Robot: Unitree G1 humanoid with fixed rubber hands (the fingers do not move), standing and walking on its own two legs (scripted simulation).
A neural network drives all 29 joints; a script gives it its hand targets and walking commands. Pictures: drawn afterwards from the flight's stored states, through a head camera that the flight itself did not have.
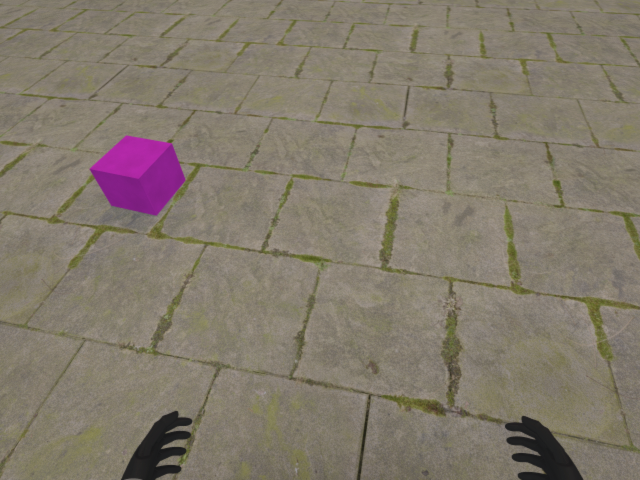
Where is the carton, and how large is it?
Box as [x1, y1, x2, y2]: [90, 135, 185, 215]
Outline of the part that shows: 126,135 90,168 90,170 111,205 156,215 185,180 171,143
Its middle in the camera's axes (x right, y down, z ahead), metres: -0.83 -0.32 +1.78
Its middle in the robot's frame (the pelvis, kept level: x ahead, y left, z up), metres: +1.45 +0.90 -0.64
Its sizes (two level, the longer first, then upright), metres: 0.259 0.246 0.215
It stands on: the floor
